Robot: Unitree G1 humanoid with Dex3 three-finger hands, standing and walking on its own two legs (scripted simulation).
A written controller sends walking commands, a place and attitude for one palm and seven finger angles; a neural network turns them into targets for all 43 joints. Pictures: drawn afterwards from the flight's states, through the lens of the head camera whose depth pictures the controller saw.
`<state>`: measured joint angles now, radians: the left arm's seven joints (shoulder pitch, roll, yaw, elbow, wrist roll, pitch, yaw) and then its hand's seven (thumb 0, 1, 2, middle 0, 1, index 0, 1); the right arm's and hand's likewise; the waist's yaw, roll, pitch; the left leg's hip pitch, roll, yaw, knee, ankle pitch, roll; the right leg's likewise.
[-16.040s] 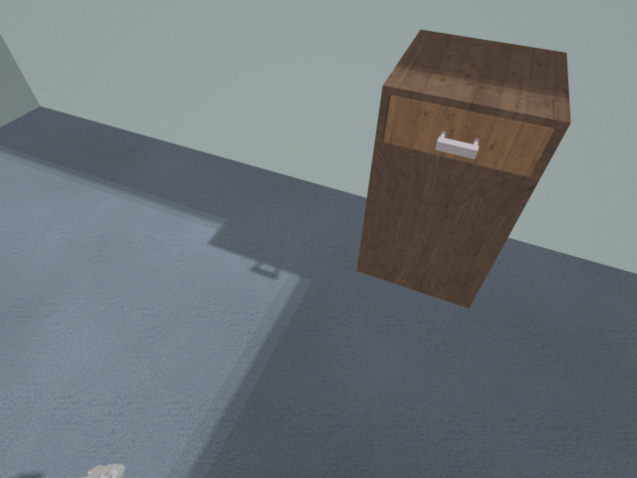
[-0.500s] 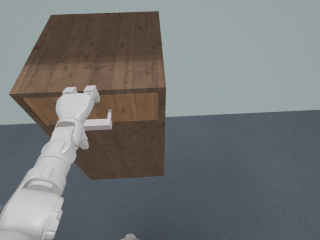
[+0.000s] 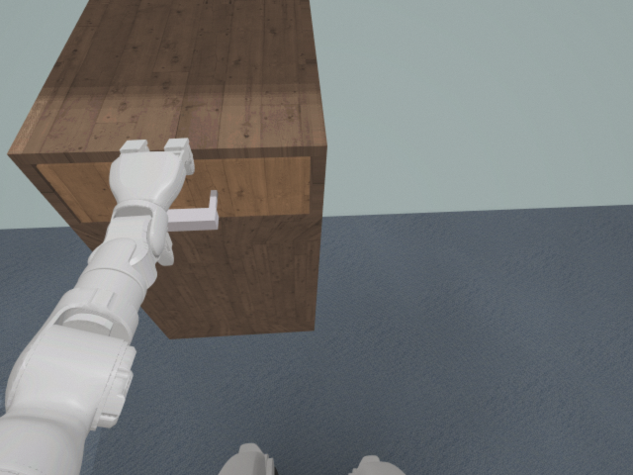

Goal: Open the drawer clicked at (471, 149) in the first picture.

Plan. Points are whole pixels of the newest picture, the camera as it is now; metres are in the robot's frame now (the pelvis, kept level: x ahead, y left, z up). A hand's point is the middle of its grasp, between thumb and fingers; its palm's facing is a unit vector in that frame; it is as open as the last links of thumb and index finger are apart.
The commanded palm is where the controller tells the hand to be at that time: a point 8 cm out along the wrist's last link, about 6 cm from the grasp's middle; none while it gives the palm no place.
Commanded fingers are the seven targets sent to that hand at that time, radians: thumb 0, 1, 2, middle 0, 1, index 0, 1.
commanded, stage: move the hooked fingers above the handle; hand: left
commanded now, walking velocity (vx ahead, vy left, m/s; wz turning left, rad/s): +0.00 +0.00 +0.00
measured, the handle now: (185, 208) +0.52 +0.19 -0.03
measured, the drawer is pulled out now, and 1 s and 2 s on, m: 0.00 0.00 0.00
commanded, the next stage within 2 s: lower the fingers behind the handle in 0.86 s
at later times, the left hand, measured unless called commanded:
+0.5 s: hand (163, 202) +0.48 +0.20 +0.04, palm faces +0.00 +0.00 -1.00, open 13.5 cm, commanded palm +0.49 +0.20 +0.07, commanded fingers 0.00 -0.50 0.30 -0.30 -1.20 -0.30 -1.20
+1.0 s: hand (163, 202) +0.48 +0.20 +0.03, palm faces +0.01 +0.00 -1.00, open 13.5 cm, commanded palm +0.48 +0.20 +0.06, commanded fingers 0.00 -0.50 0.30 -0.30 -1.20 -0.30 -1.20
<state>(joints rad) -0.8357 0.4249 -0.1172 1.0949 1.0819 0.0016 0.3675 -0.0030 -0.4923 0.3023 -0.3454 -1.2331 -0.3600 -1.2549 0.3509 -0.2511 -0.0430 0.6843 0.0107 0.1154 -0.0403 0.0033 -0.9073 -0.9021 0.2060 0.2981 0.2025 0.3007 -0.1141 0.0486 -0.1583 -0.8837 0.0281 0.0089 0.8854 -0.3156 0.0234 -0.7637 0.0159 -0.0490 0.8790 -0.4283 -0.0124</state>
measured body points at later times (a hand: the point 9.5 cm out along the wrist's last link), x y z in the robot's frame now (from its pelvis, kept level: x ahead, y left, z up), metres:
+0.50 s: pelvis -0.03 +0.01 -0.02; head +0.06 +0.02 +0.42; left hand +0.47 +0.20 +0.09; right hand -0.03 -0.26 -0.13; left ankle +0.06 +0.11 -0.69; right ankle -0.01 -0.12 -0.69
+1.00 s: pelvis -0.04 +0.01 -0.02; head +0.05 +0.02 +0.42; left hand +0.47 +0.19 +0.09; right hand -0.03 -0.26 -0.14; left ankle +0.06 +0.10 -0.69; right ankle -0.01 -0.12 -0.69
